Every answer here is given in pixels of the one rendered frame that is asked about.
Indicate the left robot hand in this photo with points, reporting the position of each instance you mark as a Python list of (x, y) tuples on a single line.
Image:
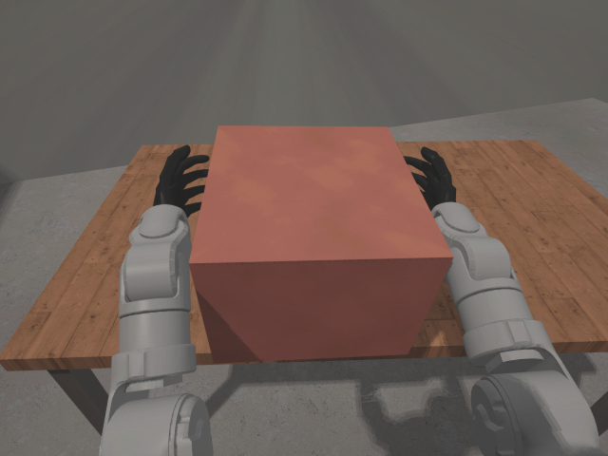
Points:
[(173, 181)]

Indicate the carton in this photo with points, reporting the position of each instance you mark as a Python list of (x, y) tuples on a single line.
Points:
[(313, 242)]

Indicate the right robot forearm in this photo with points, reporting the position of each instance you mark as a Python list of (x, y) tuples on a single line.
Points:
[(501, 334)]

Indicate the robot left upper arm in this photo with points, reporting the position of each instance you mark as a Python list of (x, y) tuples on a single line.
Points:
[(171, 425)]

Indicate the table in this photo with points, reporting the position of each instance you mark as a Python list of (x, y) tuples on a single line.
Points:
[(553, 224)]

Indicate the robot right upper arm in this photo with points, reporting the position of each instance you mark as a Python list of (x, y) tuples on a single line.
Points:
[(532, 413)]

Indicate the left robot forearm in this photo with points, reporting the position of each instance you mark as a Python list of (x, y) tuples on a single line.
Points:
[(155, 347)]

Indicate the right robot hand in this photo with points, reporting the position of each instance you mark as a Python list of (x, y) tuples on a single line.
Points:
[(437, 183)]

